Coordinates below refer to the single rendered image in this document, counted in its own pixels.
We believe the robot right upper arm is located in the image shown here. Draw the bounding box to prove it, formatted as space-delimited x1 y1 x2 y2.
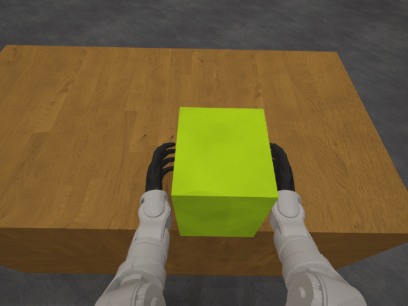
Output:
286 271 367 306

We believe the robot left upper arm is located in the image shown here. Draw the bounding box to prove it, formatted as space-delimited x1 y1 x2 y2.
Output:
95 281 166 306

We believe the pedestal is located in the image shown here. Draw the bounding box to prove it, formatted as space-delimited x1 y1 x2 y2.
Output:
0 45 408 277

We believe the robot left forearm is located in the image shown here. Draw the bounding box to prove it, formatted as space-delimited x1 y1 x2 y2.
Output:
103 190 172 294

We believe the left robot hand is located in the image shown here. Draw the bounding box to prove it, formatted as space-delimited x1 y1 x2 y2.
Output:
145 142 176 192

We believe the robot right forearm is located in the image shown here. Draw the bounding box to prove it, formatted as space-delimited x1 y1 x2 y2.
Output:
270 190 350 289

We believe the right robot hand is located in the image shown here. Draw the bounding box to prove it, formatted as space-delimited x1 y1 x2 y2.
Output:
269 143 295 192

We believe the carton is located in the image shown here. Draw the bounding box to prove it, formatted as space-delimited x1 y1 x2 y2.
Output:
171 107 279 237

